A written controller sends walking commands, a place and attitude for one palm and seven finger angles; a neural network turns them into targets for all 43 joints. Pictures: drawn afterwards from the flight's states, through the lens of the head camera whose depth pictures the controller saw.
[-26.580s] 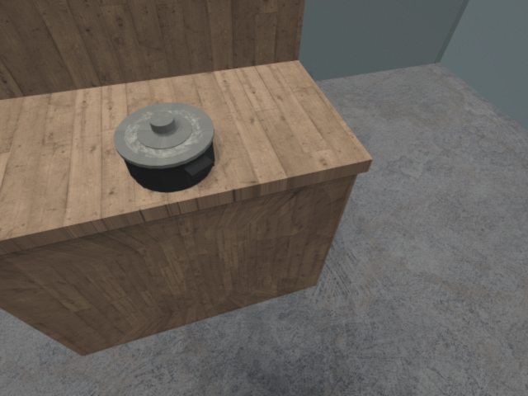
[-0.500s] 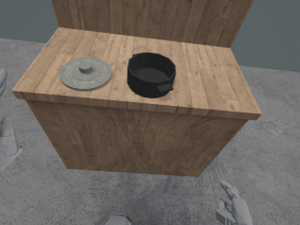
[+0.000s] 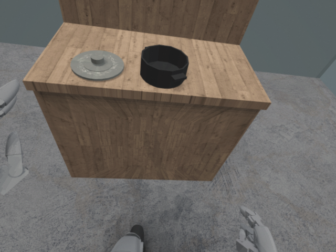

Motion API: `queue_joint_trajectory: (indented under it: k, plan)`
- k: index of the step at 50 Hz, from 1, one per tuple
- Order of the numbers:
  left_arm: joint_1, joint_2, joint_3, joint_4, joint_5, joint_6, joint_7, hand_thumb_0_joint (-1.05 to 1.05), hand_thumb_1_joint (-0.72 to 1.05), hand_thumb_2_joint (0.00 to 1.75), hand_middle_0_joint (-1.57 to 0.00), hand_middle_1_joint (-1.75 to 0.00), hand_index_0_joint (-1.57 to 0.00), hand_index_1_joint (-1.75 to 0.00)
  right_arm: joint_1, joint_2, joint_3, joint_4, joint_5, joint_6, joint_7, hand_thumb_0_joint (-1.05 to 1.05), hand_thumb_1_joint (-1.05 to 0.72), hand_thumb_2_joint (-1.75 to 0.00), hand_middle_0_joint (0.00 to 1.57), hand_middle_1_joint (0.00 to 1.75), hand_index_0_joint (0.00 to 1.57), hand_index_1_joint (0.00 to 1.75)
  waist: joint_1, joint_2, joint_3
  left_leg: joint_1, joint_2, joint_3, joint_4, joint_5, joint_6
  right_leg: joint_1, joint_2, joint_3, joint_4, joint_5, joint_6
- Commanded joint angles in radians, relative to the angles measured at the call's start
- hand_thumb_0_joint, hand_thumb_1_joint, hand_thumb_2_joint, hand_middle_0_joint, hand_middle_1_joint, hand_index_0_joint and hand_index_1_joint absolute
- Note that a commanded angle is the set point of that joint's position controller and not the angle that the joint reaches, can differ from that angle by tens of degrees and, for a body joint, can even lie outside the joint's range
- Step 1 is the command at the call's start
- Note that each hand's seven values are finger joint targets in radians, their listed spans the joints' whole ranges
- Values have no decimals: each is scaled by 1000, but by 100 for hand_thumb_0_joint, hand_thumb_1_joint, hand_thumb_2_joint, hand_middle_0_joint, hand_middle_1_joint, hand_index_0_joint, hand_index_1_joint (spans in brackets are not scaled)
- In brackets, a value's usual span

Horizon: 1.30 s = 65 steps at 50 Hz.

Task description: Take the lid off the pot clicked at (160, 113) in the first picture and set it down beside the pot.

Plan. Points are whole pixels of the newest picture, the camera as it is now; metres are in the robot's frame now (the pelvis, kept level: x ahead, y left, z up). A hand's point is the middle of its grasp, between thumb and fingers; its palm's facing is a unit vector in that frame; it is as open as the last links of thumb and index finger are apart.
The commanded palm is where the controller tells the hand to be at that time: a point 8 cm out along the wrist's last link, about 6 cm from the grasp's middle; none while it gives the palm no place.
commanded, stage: stop stepping back and stand still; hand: left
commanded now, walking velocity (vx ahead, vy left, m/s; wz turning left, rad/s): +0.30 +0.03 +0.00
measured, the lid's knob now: (97, 58) +0.73 +0.29 +0.03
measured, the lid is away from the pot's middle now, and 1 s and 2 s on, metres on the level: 0.25 0.25 0.25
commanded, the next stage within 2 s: let the arm hang, fingers relaxed in 1.36 s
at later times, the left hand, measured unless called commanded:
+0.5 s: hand out of the picture +0.10 +0.27 +0.22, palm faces +0.32 -0.82 -0.47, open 7.4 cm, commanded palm +0.05 +0.31 +0.22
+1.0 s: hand out of the picture -0.05 +0.20 -0.17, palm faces +0.15 -0.96 -0.22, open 6.8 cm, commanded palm none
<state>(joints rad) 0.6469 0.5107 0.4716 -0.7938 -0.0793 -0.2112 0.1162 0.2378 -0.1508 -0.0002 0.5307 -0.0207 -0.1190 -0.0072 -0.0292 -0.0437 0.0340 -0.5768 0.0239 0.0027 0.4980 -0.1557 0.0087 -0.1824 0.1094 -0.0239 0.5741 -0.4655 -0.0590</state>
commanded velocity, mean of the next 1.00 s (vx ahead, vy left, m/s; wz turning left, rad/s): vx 0.12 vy -0.04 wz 0.00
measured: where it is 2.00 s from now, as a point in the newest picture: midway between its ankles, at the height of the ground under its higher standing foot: outside the picture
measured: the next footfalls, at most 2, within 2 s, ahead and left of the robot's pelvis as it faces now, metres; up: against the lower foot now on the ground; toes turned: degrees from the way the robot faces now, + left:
left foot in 0.18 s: -0.03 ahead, +0.13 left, +0.00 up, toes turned +6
right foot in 0.54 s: -0.03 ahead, -0.09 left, +0.00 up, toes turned +5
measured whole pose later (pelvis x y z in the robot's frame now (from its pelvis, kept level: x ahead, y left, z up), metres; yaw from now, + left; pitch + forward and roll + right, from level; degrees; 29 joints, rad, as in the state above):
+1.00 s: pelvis -0.05 +0.01 +0.00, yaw +5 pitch +2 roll +0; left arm 0.35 0.18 0.06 0.87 0.03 0.02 0.03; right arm 0.33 -0.19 -0.06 0.91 -0.03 0.04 -0.01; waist 0.00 -0.02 0.04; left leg -0.52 -0.01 -0.02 1.08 -0.49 0.00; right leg -0.33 0.03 -0.01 0.70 -0.42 -0.04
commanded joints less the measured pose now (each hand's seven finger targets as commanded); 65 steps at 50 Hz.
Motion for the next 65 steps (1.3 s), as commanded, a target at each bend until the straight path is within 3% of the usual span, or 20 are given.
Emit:
queue_joint_trajectory:
  k: [1, 3, 7, 9, 11, 16, 22, 26, 28, 29, 32, 34, 36, 40, 42, 43, 45, 50, 54, 65]
  plan:
    - [-148, 144, 86, -145, 8, -30, 8, 0, 90, 90, -20, -30, -20, -30, -87, -149, -56, -85, 32, 0, -44, 0, -90, -90, 20, 30, 20, 30, -9, -237, -153, 359, -85, -22, 842, -278, -37, -553, -414, 292, -446, -231, -152]
    - [-241, 59, 27, 22, 5, 5, 10, 0, 90, 90, -20, -30, -20, -30, -90, -144, -50, -83, 31, 41, -62, 0, -90, -90, 20, 30, 20, 30, -60, -132, 92, 320, 27, -109, 866, -221, -11, -771, -401, 233, -413, -331, -115]
    - [-418, 46, -30, 111, 30, -29, 14, 0, 90, 90, -20, -30, -20, -30, -127, -165, -13, -69, 44, -14, -75, 0, -90, -90, 20, 30, 20, 30, -27, 118, 119, 278, 42, 1, -28, -386, 33, -389, -252, 54, -68, -202, -29]
    - [-434, 41, -47, -63, 33, -75, 27, 0, 90, 90, -20, -30, -20, -30, -92, -178, -27, -113, 49, -68, -65, 0, -90, -90, 20, 30, 20, 30, -23, 459, 34, 381, 305, -516, -314, -499, 154, -488, -37, -10, 465, -113, 45]
    - [-283, 99, 22, -80, 11, -71, 14, 0, 90, 90, -20, -30, -20, -30, -112, -153, -43, -96, 39, -93, -28, 0, -90, -90, 20, 30, 20, 30, -9, 270, -58, 270, 340, -665, -381, -667, 186, -481, -60, 102, 714, -33, 60]
    - [28, 102, 35, -281, 35, -54, 36, 0, 90, 90, -20, -30, -20, -30, -132, -142, -29, -94, 39, -86, 8, 0, -90, -90, 20, 30, 20, 30, 26, 310, -79, 219, 210, -254, -350, -522, 86, -314, -97, -12, 405, 136, 44]
    - [-93, 76, 38, -85, 40, -27, 62, 0, 90, 90, -20, -30, -20, -30, -69, -142, -31, -70, 23, -61, -58, 0, -90, -90, 20, 30, 20, 30, -4, 340, -100, 201, 149, -105, -295, -471, 57, 21, -15, -172, -29, -5, 22]
    - [-107, 102, 49, 83, 41, -43, 28, 0, 90, 90, -20, -30, -20, -30, -35, -138, -42, -55, 33, -29, -64, 0, -90, -90, 20, 30, 20, 30, -6, -139, -147, 48, -12, 42, 376, -273, 41, 156, -314, 229, -322, 180, -102]
    - [-219, 141, 94, 25, 25, -73, 32, 0, 90, 90, -20, -30, -20, -30, -75, -146, -46, -66, 29, -35, -54, 0, -90, -90, 20, 30, 20, 30, 1, -161, -102, -22, 5, 21, 541, -320, 12, 50, -455, 347, -324, 183, -172]
    - [-246, -152, -289, 783, 171, 134, -59, 0, 90, 90, -20, -30, -20, -30, -47, -289, -118, 95, 27, -40, 29, 0, -90, -90, 20, 30, 20, 30, -42, -165, -32, -119, 148, -22, 629, -364, 6, -62, -527, 101, -125, 482, -148]
    - [-339, -188, -337, 889, 139, 227, -107, 0, 90, 90, -20, -30, -20, -30, 89, -190, -80, 75, 7, 84, 32, 0, -90, -90, 20, 30, 20, 30, -62, -122, -15, 234, 32, 39, 285, -252, 22, -339, -334, -8, 88, 112, -60]
    - [-323, -263, -373, 981, 129, 241, -133, 0, 90, 90, -20, -30, -20, -30, 131, -280, -100, 83, -28, 94, 22, 0, -90, -90, 20, 30, 20, 30, -46, 321, 48, 300, 251, -468, -94, -254, 177, -536, -88, -113, 471, -137, 64]
    - [-490, -222, -368, 1049, 114, 227, -125, 0, 90, 90, -20, -30, -20, -30, 113, -319, -112, 78, -38, 91, -2, 0, -90, -90, 20, 30, 20, 30, -44, 44, 24, 181, 367, -707, -234, -260, 268, -507, -148, 97, 684, -117, 56]
    - [-338, -170, -376, 1371, 101, 249, -138, 0, 90, 90, -20, -30, -20, -30, -124, -290, -90, 121, -38, 87, -27, 0, -90, -90, 20, 30, 20, 30, 109, 197, -24, -173, 230, -341, -164, -503, 117, -84, -178, 114, 418, -83, 51]
    - [-166, -127, -378, 1521, 110, 231, -136, 0, 90, 90, -20, -30, -20, -30, -93, -220, -78, 165, -22, 101, -20, 0, -90, -90, 20, 30, 20, 30, 165, -106, -72, -213, 3, -64, 241, -524, 19, 97, -181, 223, -8, -121, 25]
    - [-166, -74, -379, 1542, 110, 206, -112, 0, 90, 90, -20, -30, -20, -30, -58, -145, -72, 160, 0, 105, -18, 0, -90, -90, 20, 30, 20, 30, 126, -301, -56, -250, -98, 38, 546, -456, -20, 49, -418, 670, -300, -167, -73]
    - [-323, -144, -371, 1514, 120, 183, -94, 0, 90, 90, -20, -30, -20, -30, 13, -114, -89, 201, -12, 108, -11, 0, -90, -90, 20, 30, 20, 30, 10, 54, -54, -134, -43, -65, 718, -354, -19, -56, -428, 701, -290, 72, -143]
    - [-361, -221, -391, 1645, 111, 181, -78, 0, 90, 90, -20, -30, -20, -30, 87, -64, -73, 301, 8, 102, -12, 0, -90, -90, 20, 30, 20, 30, -4, -61, -65, 103, 8, -16, 298, -357, 9, 25, -343, 320, -165, 663, -155]
    - [-246, -289, -423, 1735, 77, 189, -86, 0, 90, 90, -20, -30, -20, -30, 146, -123, -71, 368, 8, 85, -31, 0, -90, -90, 20, 30, 20, 30, 29, 132, -154, 549, 205, -191, -28, 504, 130, -124, -151, 71, 1, 384, 37]
    - [-307, -262, -429, 1824, 86, 199, -64, 0, 90, 90, -20, -30, -20, -30, 101, -75, -68, 462, 17, 108, -45, 0, -90, -90, 20, 30, 20, 30, 16, 31, -90, 482, 76, 2, 27, 380, 32, 72, -200, 79, -97, 724, 7]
